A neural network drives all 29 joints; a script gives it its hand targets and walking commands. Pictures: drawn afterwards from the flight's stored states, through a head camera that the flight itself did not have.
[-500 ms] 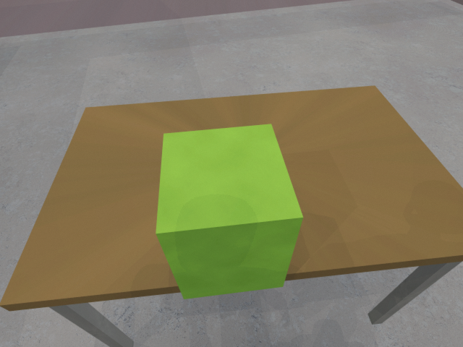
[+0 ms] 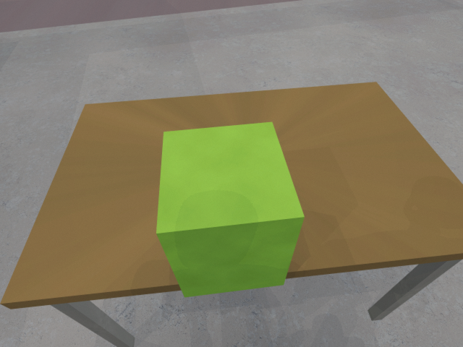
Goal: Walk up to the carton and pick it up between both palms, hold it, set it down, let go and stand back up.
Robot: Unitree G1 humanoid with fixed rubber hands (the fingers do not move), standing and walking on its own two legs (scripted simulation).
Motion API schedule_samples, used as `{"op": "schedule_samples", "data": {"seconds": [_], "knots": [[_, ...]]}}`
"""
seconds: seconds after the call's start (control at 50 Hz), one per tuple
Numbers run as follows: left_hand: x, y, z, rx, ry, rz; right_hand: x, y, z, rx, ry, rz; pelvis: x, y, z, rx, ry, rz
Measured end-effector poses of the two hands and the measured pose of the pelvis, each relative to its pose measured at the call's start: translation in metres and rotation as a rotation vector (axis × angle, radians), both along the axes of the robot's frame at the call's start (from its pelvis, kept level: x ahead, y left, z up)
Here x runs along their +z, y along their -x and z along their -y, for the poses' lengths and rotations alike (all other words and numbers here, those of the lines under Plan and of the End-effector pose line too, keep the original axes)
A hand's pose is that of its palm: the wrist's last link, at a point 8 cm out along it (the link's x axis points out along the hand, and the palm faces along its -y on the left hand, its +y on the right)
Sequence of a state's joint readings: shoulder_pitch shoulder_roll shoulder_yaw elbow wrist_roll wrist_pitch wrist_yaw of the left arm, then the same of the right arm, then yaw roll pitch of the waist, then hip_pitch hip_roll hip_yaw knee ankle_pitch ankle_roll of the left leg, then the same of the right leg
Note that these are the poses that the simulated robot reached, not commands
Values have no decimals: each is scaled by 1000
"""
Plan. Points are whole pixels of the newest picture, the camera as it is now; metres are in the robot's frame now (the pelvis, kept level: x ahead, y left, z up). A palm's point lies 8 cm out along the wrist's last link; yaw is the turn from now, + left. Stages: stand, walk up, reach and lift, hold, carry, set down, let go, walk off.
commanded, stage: stand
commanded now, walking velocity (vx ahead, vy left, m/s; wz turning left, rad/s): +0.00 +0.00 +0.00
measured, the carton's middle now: (226, 212) +0.36 +0.03 +0.02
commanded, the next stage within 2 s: none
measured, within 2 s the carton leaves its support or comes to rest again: neither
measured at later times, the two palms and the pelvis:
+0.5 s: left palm out of the picture +0.01 +0.23 -0.14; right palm out of the picture -0.04 -0.22 -0.15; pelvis +0.00 +0.00 +0.00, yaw +0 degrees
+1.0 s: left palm out of the picture +0.01 +0.22 -0.15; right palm out of the picture -0.05 -0.21 -0.15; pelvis +0.01 +0.00 +0.00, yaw +0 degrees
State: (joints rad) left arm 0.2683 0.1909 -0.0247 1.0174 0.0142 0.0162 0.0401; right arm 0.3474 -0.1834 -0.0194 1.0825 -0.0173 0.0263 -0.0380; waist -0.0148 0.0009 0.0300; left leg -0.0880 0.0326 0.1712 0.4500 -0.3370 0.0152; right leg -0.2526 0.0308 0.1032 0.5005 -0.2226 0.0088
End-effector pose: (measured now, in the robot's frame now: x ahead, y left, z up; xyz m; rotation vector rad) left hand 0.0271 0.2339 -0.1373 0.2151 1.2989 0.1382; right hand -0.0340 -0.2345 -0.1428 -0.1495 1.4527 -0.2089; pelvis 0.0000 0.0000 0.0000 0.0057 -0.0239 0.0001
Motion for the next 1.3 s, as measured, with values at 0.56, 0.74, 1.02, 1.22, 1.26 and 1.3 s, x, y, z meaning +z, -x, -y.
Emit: {"op": "schedule_samples", "data": {"seconds": [0.56,0.74,1.02,1.22,1.26,1.3], "knots": [[-7,17,7,24,22,-77,-2,10,-15,-16,-22,-42,0,-4,-3,2,3,3],[-8,15,10,29,30,-76,-3,10,-19,-16,-27,-42,0,-6,-4,3,4,4],[-9,19,11,33,32,-92,-3,14,-22,-25,-30,-53,0,-6,-4,3,5,4],[-9,19,13,33,37,-84,-4,14,-24,-24,-36,-45,0,-5,-3,4,5,7],[-9,19,13,33,38,-83,-4,14,-24,-25,-37,-44,0,-4,-3,3,5,8],[-9,21,14,34,39,-84,-3,15,-24,-26,-37,-44,0,-4,-3,4,4,8]]}}
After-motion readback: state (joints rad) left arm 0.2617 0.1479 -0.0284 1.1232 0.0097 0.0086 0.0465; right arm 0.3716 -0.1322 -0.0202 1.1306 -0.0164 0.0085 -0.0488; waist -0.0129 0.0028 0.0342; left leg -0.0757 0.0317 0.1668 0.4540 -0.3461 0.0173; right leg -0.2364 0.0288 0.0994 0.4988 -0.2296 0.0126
